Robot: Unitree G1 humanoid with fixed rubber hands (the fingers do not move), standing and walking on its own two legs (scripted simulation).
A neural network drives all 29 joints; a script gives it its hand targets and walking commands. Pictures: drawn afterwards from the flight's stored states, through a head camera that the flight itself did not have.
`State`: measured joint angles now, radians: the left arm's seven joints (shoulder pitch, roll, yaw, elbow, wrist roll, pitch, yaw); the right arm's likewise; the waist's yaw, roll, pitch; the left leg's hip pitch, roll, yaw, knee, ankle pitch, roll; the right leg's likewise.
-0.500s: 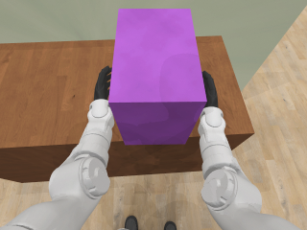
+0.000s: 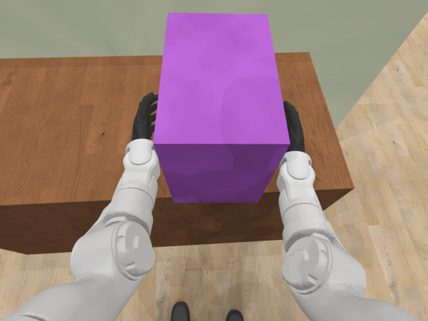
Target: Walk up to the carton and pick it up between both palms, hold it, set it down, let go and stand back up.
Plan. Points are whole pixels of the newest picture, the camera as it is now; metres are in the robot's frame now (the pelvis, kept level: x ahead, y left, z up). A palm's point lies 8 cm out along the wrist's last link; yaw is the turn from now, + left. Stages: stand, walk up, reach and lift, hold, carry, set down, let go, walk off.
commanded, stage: reach and lift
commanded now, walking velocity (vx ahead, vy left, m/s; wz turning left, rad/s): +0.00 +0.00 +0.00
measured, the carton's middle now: (216, 116) +0.50 +0.01 +0.01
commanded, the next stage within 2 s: none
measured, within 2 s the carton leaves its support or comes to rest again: leaves its support in 1.28 s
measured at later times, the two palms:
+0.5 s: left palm (144, 138) +0.43 +0.15 +0.03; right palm (293, 147) +0.42 -0.14 +0.03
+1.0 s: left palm (145, 147) +0.41 +0.14 +0.03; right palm (297, 156) +0.40 -0.14 +0.03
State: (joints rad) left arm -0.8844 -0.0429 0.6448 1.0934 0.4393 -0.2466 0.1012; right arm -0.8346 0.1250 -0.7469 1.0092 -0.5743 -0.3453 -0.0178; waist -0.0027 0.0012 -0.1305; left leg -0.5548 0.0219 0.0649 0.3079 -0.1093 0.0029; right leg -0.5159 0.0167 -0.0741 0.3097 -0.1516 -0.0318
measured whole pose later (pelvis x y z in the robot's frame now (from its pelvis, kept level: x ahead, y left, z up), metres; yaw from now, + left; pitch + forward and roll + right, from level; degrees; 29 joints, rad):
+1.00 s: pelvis -0.02 +0.01 -0.01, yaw -1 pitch +25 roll -1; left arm -0.94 0.06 0.34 1.42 0.11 -0.37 0.20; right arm -0.89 -0.04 -0.46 1.35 -0.31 -0.45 -0.10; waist 0.00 0.02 -0.29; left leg -0.75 0.03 0.07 0.44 -0.13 0.01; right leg -0.70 0.02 -0.07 0.42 -0.15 -0.03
